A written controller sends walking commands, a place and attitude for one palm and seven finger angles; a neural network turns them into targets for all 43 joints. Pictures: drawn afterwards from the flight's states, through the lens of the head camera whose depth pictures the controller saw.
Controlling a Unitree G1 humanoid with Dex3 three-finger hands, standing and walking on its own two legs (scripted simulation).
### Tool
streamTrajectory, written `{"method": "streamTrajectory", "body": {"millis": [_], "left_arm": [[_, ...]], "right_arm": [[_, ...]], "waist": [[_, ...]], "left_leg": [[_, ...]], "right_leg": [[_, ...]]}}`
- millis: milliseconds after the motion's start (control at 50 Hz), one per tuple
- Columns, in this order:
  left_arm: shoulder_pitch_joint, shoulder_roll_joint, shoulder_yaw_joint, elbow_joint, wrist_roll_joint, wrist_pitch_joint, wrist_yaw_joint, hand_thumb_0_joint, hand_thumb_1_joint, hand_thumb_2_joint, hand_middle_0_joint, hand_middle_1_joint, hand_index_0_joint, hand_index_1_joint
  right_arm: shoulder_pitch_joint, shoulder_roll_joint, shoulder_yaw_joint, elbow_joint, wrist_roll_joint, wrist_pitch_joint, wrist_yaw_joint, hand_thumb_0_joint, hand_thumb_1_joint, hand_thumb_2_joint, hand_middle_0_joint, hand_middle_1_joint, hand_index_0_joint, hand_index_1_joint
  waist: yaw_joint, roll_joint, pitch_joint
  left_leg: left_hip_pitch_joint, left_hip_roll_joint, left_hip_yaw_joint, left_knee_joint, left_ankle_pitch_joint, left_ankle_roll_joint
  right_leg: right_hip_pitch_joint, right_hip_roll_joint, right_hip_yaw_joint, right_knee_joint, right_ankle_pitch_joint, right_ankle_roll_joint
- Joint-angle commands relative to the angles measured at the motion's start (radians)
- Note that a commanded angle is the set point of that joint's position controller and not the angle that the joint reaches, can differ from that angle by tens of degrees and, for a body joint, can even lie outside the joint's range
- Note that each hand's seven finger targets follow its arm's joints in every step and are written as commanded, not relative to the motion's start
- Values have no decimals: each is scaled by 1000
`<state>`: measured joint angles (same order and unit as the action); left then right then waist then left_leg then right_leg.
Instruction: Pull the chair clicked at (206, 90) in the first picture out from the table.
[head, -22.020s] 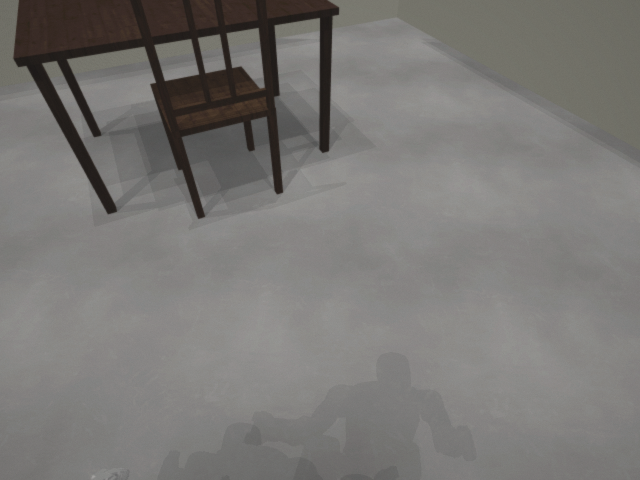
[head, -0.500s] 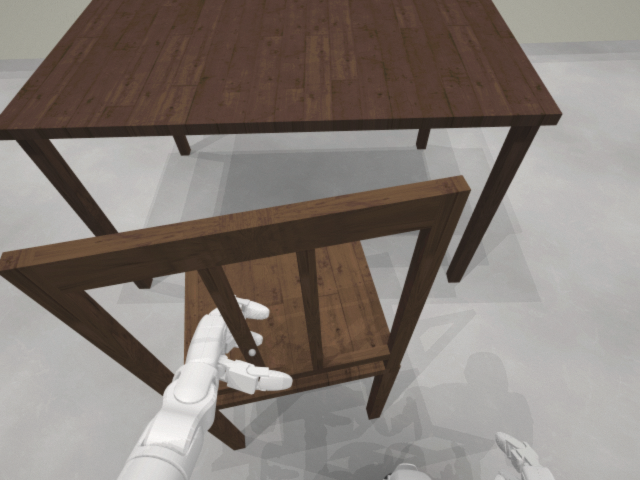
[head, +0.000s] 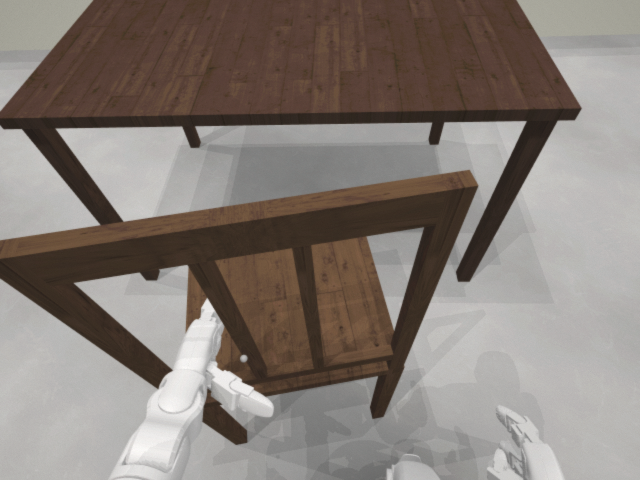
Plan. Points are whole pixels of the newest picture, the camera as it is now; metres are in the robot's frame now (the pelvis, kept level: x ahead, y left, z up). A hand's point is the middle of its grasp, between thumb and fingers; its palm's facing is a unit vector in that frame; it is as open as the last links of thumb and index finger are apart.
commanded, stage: draw the fingers out of the gap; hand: left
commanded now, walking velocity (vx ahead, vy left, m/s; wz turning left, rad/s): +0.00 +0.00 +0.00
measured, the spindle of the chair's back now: (238, 330) +0.31 +0.12 -0.01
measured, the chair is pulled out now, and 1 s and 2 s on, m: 0.27 0.27 0.27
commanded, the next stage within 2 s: draw the hand back to the body in 0.72 s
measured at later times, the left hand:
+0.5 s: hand (232, 429) +0.19 +0.12 -0.04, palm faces -0.10 -0.98 -0.18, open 17.4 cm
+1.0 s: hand (193, 459) +0.16 +0.14 +0.01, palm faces +0.07 -1.00 -0.02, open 17.4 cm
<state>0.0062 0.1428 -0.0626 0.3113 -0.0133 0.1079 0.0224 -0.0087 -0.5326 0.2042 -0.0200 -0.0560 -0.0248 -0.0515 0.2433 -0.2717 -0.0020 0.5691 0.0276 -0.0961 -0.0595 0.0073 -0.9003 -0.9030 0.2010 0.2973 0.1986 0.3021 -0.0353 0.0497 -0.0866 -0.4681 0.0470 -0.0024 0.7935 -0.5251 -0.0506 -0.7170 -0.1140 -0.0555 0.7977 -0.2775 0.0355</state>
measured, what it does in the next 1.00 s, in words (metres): stands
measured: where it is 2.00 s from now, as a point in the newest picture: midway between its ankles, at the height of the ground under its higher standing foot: outside the picture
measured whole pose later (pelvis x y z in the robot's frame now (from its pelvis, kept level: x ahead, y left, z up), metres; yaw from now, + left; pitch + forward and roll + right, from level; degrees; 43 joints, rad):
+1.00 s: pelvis -0.01 +0.02 -0.03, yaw +1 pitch +13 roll -1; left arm 0.69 0.14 -0.10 -0.35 -0.11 -0.13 0.00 -0.01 -0.53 0.20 -0.01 -0.01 -0.01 0.00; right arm 0.25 -0.21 -0.01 0.47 0.04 -0.22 -0.07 0.01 -0.90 -0.90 0.20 0.30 0.20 0.30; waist 0.00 0.03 -0.14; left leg -0.64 0.04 -0.04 1.07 -0.65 -0.04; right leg -0.86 -0.14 -0.06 1.00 -0.36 0.05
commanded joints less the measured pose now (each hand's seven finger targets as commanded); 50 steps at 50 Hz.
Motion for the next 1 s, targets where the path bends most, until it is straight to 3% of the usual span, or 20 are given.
{"method": "streamTrajectory", "body": {"millis": [0,40,160,180,200,260,340,400,440,520,620,660,820,840,860,900,940,980], "left_arm": [[-51,115,56,-243,2,-56,-5,0,-550,200,0,0,0,0],[8,84,21,-290,2,-57,-7,0,-550,200,0,0,0,0],[54,83,-17,-411,19,-50,18,0,-550,200,0,0,0,0],[86,81,-22,-443,26,-52,24,0,-550,200,0,0,0,0],[143,77,-22,-446,26,-48,30,0,-550,200,0,0,0,0],[192,92,-24,-494,37,-37,41,0,-550,200,0,0,0,0],[303,55,-66,-541,46,-19,42,0,-550,200,0,0,0,0],[341,75,-56,-581,51,-10,41,0,-550,200,0,0,0,0],[372,52,-87,-613,58,-6,40,0,-550,200,0,0,0,0],[462,61,-77,-673,60,-4,47,0,-550,200,0,0,0,0],[537,51,-106,-722,68,-4,41,0,-550,200,0,0,0,0],[555,75,-83,-737,69,-4,40,0,-550,200,0,0,0,0],[710,69,-77,-785,64,-23,24,0,-550,200,0,0,0,0],[623,-5,-45,-923,-82,-152,14,0,-550,200,0,0,0,0],[651,55,-7,-897,-78,-212,11,0,-550,200,0,0,0,0],[695,60,23,-907,-108,-299,-3,0,-550,200,0,0,0,0],[697,42,13,-907,-117,-386,-26,0,-550,200,0,0,0,0],[682,34,5,-870,-117,-470,-57,0,-550,200,0,0,0,0]], "right_arm": [[-21,-116,-43,-162,1,-52,-8,0,-900,-900,200,300,200,300],[-22,-110,-43,-179,2,-59,-6,0,-900,-900,200,300,200,300],[-29,-112,-37,-202,-1,-82,-15,0,-900,-900,200,300,200,300],[-27,-108,-38,-210,-3,-89,-16,0,-900,-900,200,300,200,300],[-23,-105,-37,-214,-4,-94,-16,0,-900,-900,200,300,200,300],[-29,-107,-33,-223,-5,-99,-19,0,-900,-900,200,300,200,300],[-33,-96,-28,-244,-4,-103,-18,0,-900,-900,200,300,200,300],[-40,-95,-28,-255,-6,-104,-22,0,-900,-900,200,300,200,300],[-39,-89,-23,-267,-6,-105,-23,0,-900,-900,200,300,200,300],[-41,-78,-23,-285,-6,-107,-27,0,-900,-900,200,300,200,300],[-48,-74,-23,-300,-5,-107,-32,0,-900,-900,200,300,200,300],[-53,-75,-27,-302,-5,-108,-36,0,-900,-900,200,300,200,300],[-58,-57,-36,-316,1,-112,-42,0,-900,-900,200,300,200,300],[-53,-43,-33,-316,6,-141,-43,0,-900,-900,200,300,200,300],[-54,-48,-39,-286,6,-158,-43,0,-900,-900,200,300,200,300],[-40,-42,-43,-266,11,-183,-32,0,-900,-900,200,300,200,300],[-43,-37,-49,-246,13,-197,-15,0,-900,-900,200,300,200,300],[-60,-40,-60,-223,14,-201,1,0,-900,-900,200,300,200,300]], "waist": [[-1,-93,-276],[-2,-81,-277],[-17,-81,-231],[-9,-57,-246],[-5,-77,-248],[-4,-74,-232],[-7,-87,-208],[-4,-79,-205],[-8,-72,-195],[1,-71,-205],[-6,-72,-183],[-1,-77,-181],[7,-80,-185],[6,-123,-165],[18,-111,-190],[31,-26,-210],[30,-11,-212],[20,-39,-184]], "left_leg": [[-140,-56,57,-106,347,40],[-135,-55,58,-101,358,40],[-141,-55,35,-89,320,40],[-130,-57,35,-88,333,40],[-126,-55,31,-84,346,40],[-144,-57,24,-71,345,38],[-154,-58,22,-54,335,38],[-163,-60,16,-44,311,39],[-164,-60,12,-36,314,39],[-181,-65,10,-22,312,39],[-200,-66,8,-1,288,41],[-213,-67,5,6,280,42],[-245,-71,9,32,268,43],[-275,-79,-1,68,269,34],[-284,-78,6,83,272,35],[-270,-80,7,88,293,26],[-281,-77,4,108,312,19],[-318,-70,1,135,287,18]], "right_leg": [[431,44,-18,-52,263,-34],[423,45,-22,-46,270,-33],[353,48,-36,-36,192,-33],[357,48,-35,-30,196,-35],[356,49,-41,-24,207,-35],[341,48,-41,-14,205,-38],[310,49,-47,-2,187,-36],[294,50,-45,2,152,-35],[276,51,-49,11,149,-36],[282,51,-49,22,143,-39],[247,53,-50,33,112,-38],[246,54,-47,35,102,-40],[236,56,-45,53,91,-41],[192,62,-64,68,103,-42],[204,63,-52,83,103,-48],[202,58,-52,106,111,-50],[173,59,-57,136,124,-51],[128,59,-54,159,104,-49]]}}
